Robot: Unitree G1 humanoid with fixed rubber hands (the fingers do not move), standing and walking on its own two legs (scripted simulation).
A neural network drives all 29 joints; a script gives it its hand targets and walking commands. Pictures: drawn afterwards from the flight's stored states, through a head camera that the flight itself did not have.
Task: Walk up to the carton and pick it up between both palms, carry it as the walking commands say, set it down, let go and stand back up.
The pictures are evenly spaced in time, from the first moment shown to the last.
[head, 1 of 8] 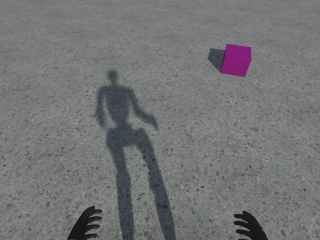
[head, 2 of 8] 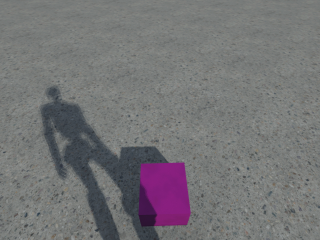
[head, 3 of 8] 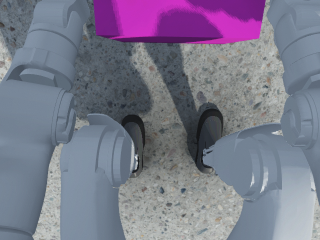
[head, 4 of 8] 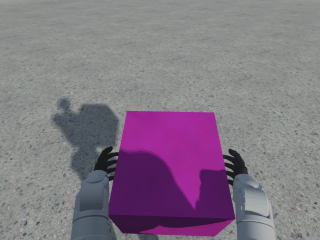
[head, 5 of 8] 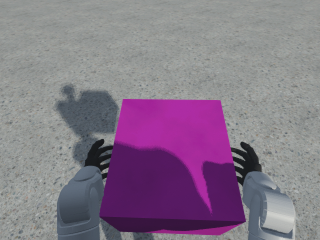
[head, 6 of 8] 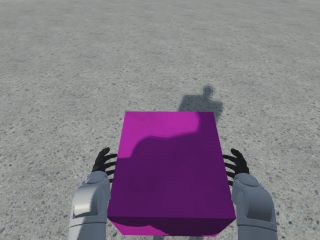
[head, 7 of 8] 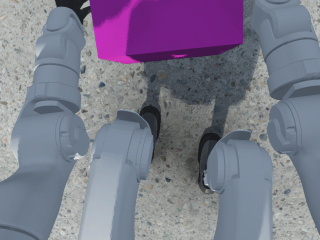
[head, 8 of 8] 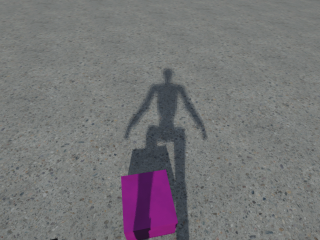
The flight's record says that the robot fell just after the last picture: no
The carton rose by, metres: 0.70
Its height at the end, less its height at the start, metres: +0.00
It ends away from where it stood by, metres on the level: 2.50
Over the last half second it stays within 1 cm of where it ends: yes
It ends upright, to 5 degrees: yes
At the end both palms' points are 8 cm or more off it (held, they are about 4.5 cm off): yes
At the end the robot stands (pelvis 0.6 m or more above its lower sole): yes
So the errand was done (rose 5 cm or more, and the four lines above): yes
